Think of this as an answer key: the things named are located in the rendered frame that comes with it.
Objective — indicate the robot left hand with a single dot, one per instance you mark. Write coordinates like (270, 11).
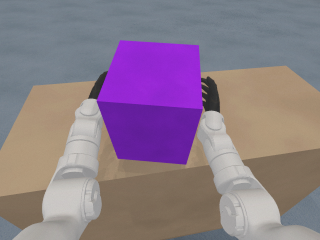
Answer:
(97, 86)

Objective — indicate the robot left upper arm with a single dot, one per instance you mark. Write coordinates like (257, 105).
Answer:
(69, 205)

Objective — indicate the carton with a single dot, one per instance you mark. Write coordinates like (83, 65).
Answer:
(151, 101)

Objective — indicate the robot right upper arm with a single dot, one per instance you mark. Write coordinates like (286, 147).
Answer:
(252, 214)

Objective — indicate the right robot forearm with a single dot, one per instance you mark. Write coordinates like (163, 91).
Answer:
(225, 162)

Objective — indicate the robot right hand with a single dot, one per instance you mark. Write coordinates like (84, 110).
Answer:
(212, 97)

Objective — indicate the left robot forearm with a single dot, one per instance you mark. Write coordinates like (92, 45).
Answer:
(83, 144)

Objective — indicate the pedestal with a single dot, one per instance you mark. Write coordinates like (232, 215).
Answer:
(271, 114)

